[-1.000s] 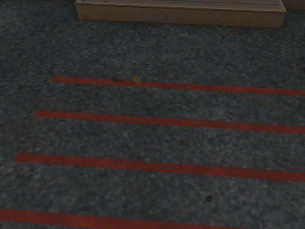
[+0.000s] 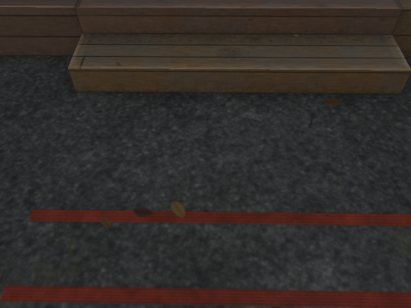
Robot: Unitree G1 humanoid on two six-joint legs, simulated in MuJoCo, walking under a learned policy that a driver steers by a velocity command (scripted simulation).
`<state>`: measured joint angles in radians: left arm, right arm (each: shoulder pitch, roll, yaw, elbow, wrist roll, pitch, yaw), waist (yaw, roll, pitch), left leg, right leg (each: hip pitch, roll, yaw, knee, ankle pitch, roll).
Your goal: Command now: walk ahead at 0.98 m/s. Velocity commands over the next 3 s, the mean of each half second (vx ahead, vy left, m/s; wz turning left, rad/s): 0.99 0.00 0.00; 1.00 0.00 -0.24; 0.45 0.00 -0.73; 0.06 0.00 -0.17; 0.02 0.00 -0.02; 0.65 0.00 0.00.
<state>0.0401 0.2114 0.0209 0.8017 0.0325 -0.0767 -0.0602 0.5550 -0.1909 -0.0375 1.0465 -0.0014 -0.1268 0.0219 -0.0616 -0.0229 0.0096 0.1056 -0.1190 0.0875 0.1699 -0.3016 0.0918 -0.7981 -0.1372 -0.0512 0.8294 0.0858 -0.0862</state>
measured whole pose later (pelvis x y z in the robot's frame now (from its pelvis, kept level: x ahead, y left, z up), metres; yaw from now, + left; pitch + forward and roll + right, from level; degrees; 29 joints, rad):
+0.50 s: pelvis +0.48 -0.02 +0.00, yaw +0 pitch +1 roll -1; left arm 0.55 0.21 0.04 1.05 -0.01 -0.14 -0.02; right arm -0.01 -0.23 0.01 0.75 -0.03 -0.08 0.06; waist 0.08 0.02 0.03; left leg -0.75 0.13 0.05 0.69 0.13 0.09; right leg 0.17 0.11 -0.06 0.09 -0.29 -0.08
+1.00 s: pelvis +0.97 +0.02 -0.01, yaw -8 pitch +1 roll +1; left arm 0.01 0.25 0.00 0.78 0.02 -0.07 -0.07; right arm 0.49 -0.22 -0.02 1.01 -0.01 -0.15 0.01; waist -0.06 -0.03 0.03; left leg 0.24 -0.09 0.22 0.10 -0.36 0.04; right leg -0.76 -0.04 -0.11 0.68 0.17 -0.14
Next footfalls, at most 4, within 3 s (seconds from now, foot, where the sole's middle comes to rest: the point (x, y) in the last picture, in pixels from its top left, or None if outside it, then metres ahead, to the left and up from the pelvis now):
0.16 right None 0.37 -0.08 -0.77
0.62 left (176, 220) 0.82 0.09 -0.77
1.08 right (210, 133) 1.26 -0.06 -0.77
1.74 left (193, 55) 1.64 -0.01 -0.63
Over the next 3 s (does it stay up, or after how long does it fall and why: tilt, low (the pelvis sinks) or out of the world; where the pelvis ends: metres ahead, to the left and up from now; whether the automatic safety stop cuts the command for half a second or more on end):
stays up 1.53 -0.23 0.12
